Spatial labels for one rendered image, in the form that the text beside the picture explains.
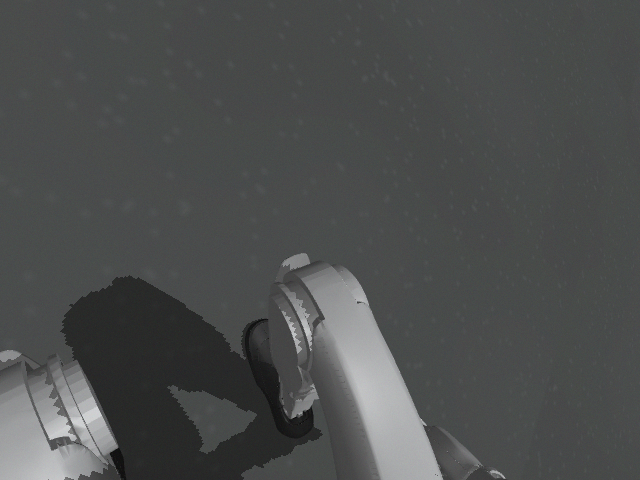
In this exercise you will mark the right robot hand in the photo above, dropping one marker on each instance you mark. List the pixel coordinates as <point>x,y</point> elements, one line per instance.
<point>454,460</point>

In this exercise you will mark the left robot foot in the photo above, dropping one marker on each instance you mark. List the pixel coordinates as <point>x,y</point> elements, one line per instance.
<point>118,461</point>

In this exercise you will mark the right robot foot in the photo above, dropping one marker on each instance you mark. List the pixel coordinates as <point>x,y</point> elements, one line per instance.
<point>266,377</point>

